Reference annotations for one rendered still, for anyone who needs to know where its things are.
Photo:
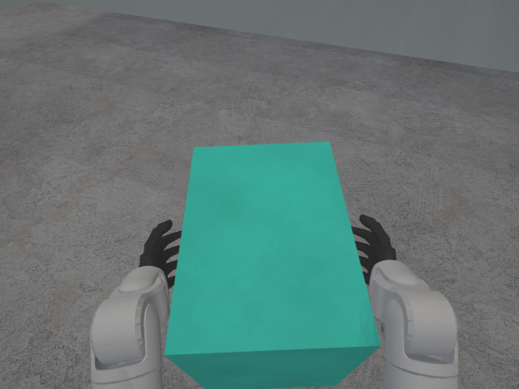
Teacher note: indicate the right robot forearm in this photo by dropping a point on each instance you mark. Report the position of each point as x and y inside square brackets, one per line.
[421, 347]

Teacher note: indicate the left robot forearm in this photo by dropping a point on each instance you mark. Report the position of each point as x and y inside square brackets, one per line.
[125, 335]

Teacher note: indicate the carton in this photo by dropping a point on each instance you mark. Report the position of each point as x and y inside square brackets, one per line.
[269, 290]

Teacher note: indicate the robot right hand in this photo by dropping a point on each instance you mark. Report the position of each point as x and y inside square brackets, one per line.
[380, 246]

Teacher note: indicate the robot left hand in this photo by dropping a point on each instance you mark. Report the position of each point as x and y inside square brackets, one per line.
[155, 253]

